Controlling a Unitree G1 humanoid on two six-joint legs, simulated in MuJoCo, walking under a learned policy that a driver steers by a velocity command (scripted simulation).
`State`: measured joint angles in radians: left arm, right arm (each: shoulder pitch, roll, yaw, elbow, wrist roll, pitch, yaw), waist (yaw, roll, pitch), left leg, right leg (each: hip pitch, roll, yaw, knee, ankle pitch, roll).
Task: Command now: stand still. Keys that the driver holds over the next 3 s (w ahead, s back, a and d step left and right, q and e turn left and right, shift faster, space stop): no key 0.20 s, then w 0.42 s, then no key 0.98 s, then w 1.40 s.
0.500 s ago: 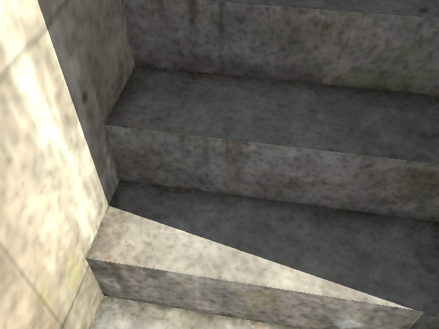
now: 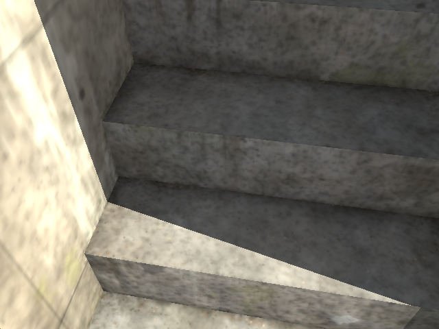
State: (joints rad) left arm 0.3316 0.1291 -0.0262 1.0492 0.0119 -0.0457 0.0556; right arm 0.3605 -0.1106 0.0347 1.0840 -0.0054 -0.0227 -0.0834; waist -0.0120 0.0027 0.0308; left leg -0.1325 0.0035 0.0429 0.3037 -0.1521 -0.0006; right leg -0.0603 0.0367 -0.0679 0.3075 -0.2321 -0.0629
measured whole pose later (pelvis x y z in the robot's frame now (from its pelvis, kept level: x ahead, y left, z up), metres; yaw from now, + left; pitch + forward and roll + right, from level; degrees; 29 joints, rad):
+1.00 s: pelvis +0.02 +0.00 +0.00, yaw -1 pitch -1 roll +1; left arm 0.24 0.17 -0.01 1.02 0.00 -0.04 0.06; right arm 0.29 -0.13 0.02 0.98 -0.01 -0.03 -0.09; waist -0.01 0.00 0.04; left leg -0.10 0.01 0.05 0.29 -0.18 -0.01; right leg 0.00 0.04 -0.05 0.24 -0.23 -0.06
